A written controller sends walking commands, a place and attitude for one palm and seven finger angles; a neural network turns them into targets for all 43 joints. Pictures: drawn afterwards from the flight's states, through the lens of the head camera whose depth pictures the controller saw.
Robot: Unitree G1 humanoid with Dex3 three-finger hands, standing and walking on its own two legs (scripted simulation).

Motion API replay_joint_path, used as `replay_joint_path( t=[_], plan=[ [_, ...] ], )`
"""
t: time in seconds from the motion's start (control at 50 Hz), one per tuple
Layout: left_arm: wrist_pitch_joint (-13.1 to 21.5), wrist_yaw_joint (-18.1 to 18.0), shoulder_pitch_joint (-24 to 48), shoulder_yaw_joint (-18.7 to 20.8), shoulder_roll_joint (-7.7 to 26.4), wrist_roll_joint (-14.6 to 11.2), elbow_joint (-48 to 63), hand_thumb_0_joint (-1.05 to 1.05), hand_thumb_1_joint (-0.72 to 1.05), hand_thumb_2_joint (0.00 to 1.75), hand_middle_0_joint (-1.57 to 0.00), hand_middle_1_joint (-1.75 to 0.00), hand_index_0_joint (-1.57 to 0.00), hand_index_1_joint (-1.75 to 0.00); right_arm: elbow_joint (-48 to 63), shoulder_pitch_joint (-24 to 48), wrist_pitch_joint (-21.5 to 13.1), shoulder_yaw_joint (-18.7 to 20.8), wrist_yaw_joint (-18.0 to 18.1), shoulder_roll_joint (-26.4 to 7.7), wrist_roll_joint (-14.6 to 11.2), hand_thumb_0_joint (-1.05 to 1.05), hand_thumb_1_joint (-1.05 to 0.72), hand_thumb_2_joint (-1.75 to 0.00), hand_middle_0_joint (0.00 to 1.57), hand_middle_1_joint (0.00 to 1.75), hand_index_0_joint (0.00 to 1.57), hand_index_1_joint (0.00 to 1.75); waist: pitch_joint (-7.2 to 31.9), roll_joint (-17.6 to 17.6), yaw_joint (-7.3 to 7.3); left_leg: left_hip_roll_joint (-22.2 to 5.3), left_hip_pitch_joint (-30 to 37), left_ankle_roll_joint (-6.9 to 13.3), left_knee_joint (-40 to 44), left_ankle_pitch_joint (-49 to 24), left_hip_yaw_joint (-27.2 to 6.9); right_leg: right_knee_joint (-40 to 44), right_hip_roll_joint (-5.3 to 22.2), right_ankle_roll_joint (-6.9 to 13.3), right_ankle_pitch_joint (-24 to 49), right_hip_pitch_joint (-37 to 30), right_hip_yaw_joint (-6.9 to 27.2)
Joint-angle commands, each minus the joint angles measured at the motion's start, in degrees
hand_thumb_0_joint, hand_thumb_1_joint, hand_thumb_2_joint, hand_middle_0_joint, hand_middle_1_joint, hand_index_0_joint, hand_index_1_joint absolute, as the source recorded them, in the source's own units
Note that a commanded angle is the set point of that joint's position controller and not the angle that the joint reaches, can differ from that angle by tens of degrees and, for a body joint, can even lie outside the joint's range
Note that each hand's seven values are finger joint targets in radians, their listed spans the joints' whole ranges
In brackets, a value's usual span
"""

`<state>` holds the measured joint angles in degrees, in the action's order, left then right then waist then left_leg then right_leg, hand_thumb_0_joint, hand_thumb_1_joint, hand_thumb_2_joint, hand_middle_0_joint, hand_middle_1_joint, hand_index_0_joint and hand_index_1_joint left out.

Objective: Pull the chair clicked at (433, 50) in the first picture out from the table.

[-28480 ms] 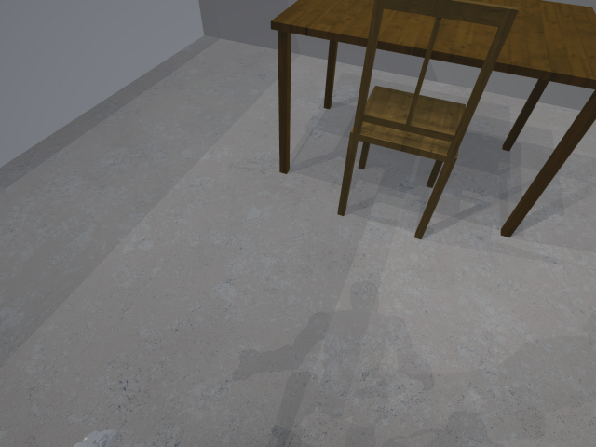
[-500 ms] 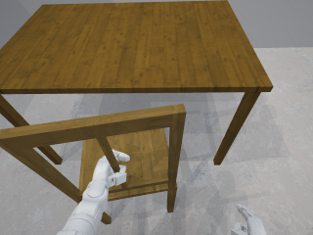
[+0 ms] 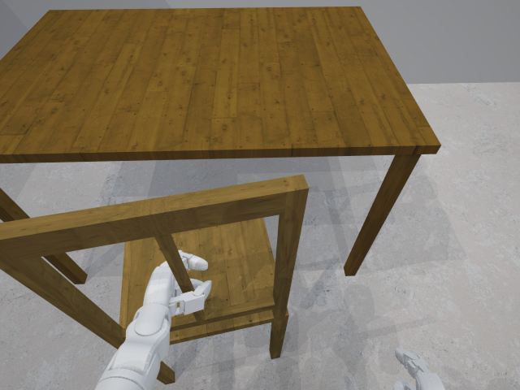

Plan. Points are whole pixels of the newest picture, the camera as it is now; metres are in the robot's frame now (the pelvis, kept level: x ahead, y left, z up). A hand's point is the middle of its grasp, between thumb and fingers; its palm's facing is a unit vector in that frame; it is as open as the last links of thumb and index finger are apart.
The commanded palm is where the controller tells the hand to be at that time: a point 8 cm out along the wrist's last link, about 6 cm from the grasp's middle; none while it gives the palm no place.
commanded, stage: open the thumb and straighten the fingers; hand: left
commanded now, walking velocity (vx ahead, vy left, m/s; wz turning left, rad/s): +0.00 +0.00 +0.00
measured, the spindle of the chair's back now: (185, 283) +0.30 +0.13 -0.04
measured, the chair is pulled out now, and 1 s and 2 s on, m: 0.16 0.16 0.16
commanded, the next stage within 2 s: draw the fingers out of the gap in 0.56 s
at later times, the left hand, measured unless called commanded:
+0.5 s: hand (191, 293) +0.29 +0.12 -0.06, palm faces +0.01 -0.99 -0.15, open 16.6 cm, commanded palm +0.27 +0.17 -0.04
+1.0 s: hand (180, 331) +0.23 +0.13 -0.07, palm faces +0.01 -0.99 -0.15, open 17.5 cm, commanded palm +0.21 +0.18 -0.04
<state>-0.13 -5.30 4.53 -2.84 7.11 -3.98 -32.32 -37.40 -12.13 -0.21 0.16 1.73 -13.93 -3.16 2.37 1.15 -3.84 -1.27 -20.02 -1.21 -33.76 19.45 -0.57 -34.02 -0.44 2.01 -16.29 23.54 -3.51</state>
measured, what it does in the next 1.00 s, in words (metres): stands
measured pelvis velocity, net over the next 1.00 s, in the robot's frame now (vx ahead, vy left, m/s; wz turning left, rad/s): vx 0.00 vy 0.00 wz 0.02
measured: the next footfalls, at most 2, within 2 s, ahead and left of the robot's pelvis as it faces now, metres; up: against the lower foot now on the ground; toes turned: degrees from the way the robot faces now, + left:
none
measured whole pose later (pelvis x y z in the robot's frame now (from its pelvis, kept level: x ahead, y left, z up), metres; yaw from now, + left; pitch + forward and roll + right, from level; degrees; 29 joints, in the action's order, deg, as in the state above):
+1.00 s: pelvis +0.00 +0.00 -0.03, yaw +1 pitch +10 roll +0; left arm -11.1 -3.8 -12.9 -2.7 9.0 -4.6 -8.1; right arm -30.1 -13.8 -3.0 -0.3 2.7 -15.2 -2.8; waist 6.0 2.5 -3.5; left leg -0.8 -31.9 -1.3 -48.4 26.2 -1.6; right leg -48.2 0.4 2.1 -23.0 34.9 -4.4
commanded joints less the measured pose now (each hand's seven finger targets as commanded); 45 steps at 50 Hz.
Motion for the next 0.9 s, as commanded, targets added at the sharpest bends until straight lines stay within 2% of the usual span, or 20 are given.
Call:
replay_joint_path(
  t=[0.0,0.02,0.04,0.18,0.28,0.32,0.4,0.44,0.52,0.54,0.58,0.62,0.64,0.66,0.7,0.74,0.76,0.82,0.86,0.88],
  plan=[
    [0.7,-0.1,11.0,0.4,2.9,0.5,13.4,0.0,-0.31,0.32,-0.5,-1.45,-0.5,-1.45,8.5,2.1,-3.7,2.8,-0.7,-7.3,0.3,0.0,-0.9,-0.9,0.2,0.3,0.2,0.3,14.2,-1.3,-0.33,0.6,-0.6,3.2,-0.9,-13.7,1.0,0.4,2.2,-1.5,14.8,-4.9,0.9],
    [-0.3,-0.1,10.7,0.0,2.0,0.4,13.3,0.0,-0.43,0.26,-0.47,-1.38,-0.47,-1.38,8.9,2.1,-3.8,2.8,-0.7,-7.4,0.3,0.0,-0.9,-0.9,0.2,0.3,0.2,0.3,14.2,-1.9,-0.43,0.7,-1.4,3.3,-1.3,-13.2,1.2,0.0,2.0,-1.7,14.3,-3.9,0.8],
    [-1.1,-0.7,13.8,5.3,7.8,0.1,14.0,0.0,-0.55,0.2,-0.45,-1.3,-0.45,-1.3,8.7,1.7,-3.6,3.0,-0.4,-8.2,0.2,0.0,-0.9,-0.9,0.2,0.3,0.2,0.3,14.5,-2.4,-0.17,0.7,-2.6,3.2,-1.6,-11.8,1.0,-0.4,1.9,-1.8,13.3,-4.1,1.3],
    [-4.5,-0.8,13.5,0.3,1.0,-0.1,17.8,0.0,-0.55,0.2,-0.27,-0.8,-0.27,-0.8,10.8,1.5,-4.5,2.9,0.1,-7.6,0.5,0.0,-0.9,-0.9,0.2,0.3,0.2,0.3,16.4,-1.0,-0.04,0.4,-2.7,2.6,-3.5,-12.5,0.6,-3.4,1.6,-1.6,11.5,-1.4,0.4],
    [-6.1,-1.3,12.9,0.1,1.1,0.1,19.7,0.0,-0.55,0.2,-0.15,-0.43,-0.15,-0.43,11.3,1.1,-4.8,2.8,0.4,-8.0,0.7,0.0,-0.9,-0.9,0.2,0.3,0.2,0.3,16.0,-4.2,-0.34,0.2,-4.2,2.5,-4.3,-11.7,-0.2,-4.5,1.5,-1.7,10.1,0.0,0.0],
    [-6.7,-2.1,13.8,5.7,6.7,0.6,16.3,0.0,-0.55,0.2,-0.1,-0.29,-0.1,-0.29,10.3,0.3,-4.5,2.8,0.8,-8.7,0.8,0.0,-0.9,-0.9,0.2,0.3,0.2,0.3,13.9,-6.0,-0.5,0.4,-6.9,2.5,-5.0,-10.0,-0.4,-4.8,1.3,-1.8,8.9,1.2,0.3],
    [-6.1,-2.2,14.3,4.7,5.9,1.4,21.3,0.0,-0.55,0.2,0.0,0.0,0.0,0.0,11.7,0.6,-4.5,2.6,0.9,-7.9,1.1,0.0,-0.9,-0.9,0.2,0.3,0.2,0.3,16.7,-1.5,0.26,0.6,-5.9,2.5,-5.5,-10.5,-0.1,-5.7,1.6,-1.5,8.7,0.4,0.8],
    [-6.0,-1.9,11.8,4.2,5.4,0.9,23.5,0.0,-0.55,0.2,0.0,0.0,0.0,0.0,12.0,0.5,-4.7,2.6,0.9,-7.4,1.1,0.0,-0.9,-0.9,0.2,0.3,0.2,0.3,19.3,0.4,0.6,0.5,-4.5,2.4,-6.2,-13.0,0.2,-6.2,1.7,-1.4,11.1,-0.8,0.9],
    [-7.5,-0.6,11.5,3.1,4.4,-0.4,21.1,0.0,-0.55,0.2,0.0,0.0,0.0,0.0,11.5,0.6,-4.8,2.2,1.2,-7.9,0.8,0.0,-0.9,-0.9,0.2,0.3,0.2,0.3,15.9,-3.5,-1.02,0.5,-7.0,2.6,-6.8,-10.7,-0.2,-5.5,1.5,-1.8,10.2,0.5,0.7],
    [-7.9,-0.1,10.4,3.6,5.0,-0.4,20.5,0.0,-0.55,0.2,0.0,0.0,0.0,0.0,11.6,0.5,-4.7,2.2,1.1,-8.2,0.7,0.0,-0.9,-0.9,0.2,0.3,0.2,0.3,15.4,-4.5,-0.76,0.6,-7.8,2.6,-6.7,-9.8,-0.3,-5.5,1.5,-1.8,9.3,0.7,0.7],
    [-8.7,0.7,11.8,1.6,3.3,-0.7,20.6,0.0,-0.55,0.2,0.0,0.0,0.0,0.0,12.0,0.8,-4.6,2.2,1.2,-8.2,0.6,0.0,-0.9,-0.9,0.2,0.3,0.2,0.3,14.8,-4.4,-1.34,0.7,-8.0,2.8,-7.0,-8.6,-0.2,-5.1,1.7,-2.1,8.3,1.6,0.7],
    [-8.9,0.8,12.5,3.5,5.5,-0.8,21.8,0.0,-0.55,0.2,0.0,0.0,0.0,0.0,12.1,0.7,-4.7,2.2,1.4,-8.4,0.5,0.0,-0.9,-0.9,0.2,0.3,0.2,0.3,16.1,-2.4,-0.89,1.0,-7.7,2.8,-7.1,-8.8,-0.1,-5.1,1.8,-1.9,8.4,0.7,1.1],
    [-9.0,0.6,12.1,7.5,9.6,-0.6,19.6,0.0,-0.55,0.2,0.0,0.0,0.0,0.0,11.6,0.2,-4.5,2.3,1.6,-8.7,0.7,0.0,-0.9,-0.9,0.2,0.3,0.2,0.3,15.4,-3.9,-0.64,1.1,-9.0,2.7,-7.5,-8.8,-0.2,-5.6,1.8,-1.9,8.9,0.5,1.1],
    [-8.7,0.9,8.7,6.2,7.5,-0.7,21.2,0.0,-0.55,0.2,0.0,0.0,0.0,0.0,12.5,0.4,-4.6,2.4,1.4,-8.3,0.8,0.0,-0.9,-0.9,0.2,0.3,0.2,0.3,17.1,-3.0,0.24,1.2,-8.6,2.7,-7.4,-9.8,0.2,-5.8,2.0,-1.9,10.1,-0.8,1.3],
    [-8.2,1.0,4.2,5.8,7.2,-0.6,23.7,0.0,-0.55,0.2,0.0,0.0,0.0,0.0,13.6,1.0,-4.7,2.4,1.2,-8.1,0.8,0.0,-0.9,-0.9,0.2,0.3,0.2,0.3,18.5,-0.9,1.15,1.1,-8.0,2.5,-7.6,-11.5,0.4,-6.4,2.2,-1.6,11.4,-1.7,1.2],
    [-7.5,1.1,1.6,4.9,6.8,-0.4,26.9,0.0,-0.55,0.2,0.0,0.0,0.0,0.0,14.1,1.0,-4.9,2.4,0.9,-7.7,0.7,0.0,-0.9,-0.9,0.2,0.3,0.2,0.3,18.8,0.3,1.23,0.9,-7.6,2.4,-7.8,-12.6,0.4,-6.9,2.3,-1.4,12.3,-1.7,1.1],
    [-7.4,1.2,-0.8,3.1,5.3,-0.3,28.4,0.0,-0.55,0.2,0.0,0.0,0.0,0.0,14.7,1.3,-5.0,2.4,0.8,-7.5,0.7,0.0,-0.9,-0.9,0.2,0.3,0.2,0.3,18.5,0.3,1.06,0.9,-7.3,2.4,-8.1,-13.1,0.4,-7.1,2.3,-1.4,12.8,-1.5,0.9],
    [-8.0,1.2,-4.6,3.4,6.4,-0.5,29.7,0.0,-0.55,0.2,0.0,0.0,0.0,0.0,15.2,1.4,-5.0,2.4,0.9,-8.0,0.5,0.0,-0.9,-0.9,0.2,0.3,0.2,0.3,15.9,-4.2,0.18,0.9,-9.6,2.7,-8.6,-10.7,0.2,-6.4,2.3,-2.0,11.6,-0.6,1.2],
    [-8.0,1.2,-6.8,4.0,7.4,-0.6,32.0,0.0,-0.55,0.2,0.0,0.0,0.0,0.0,15.8,1.7,-5.3,2.4,1.1,-8.1,0.6,0.0,-0.9,-0.9,0.2,0.3,0.2,0.3,15.2,-5.0,0.35,1.1,-10.6,2.9,-8.9,-9.2,0.2,-6.3,2.4,-2.2,10.4,-0.7,1.5],
    [-7.8,1.3,-8.0,3.3,7.1,-0.6,33.9,0.0,-0.55,0.2,0.0,0.0,0.0,0.0,16.2,2.1,-5.4,2.4,1.2,-8.0,0.5,0.0,-0.9,-0.9,0.2,0.3,0.2,0.3,15.3,-3.3,0.53,1.3,-10.4,2.9,-9.0,-9.1,0.3,-6.3,2.5,-2.1,10.0,-0.4,1.6]
  ],
)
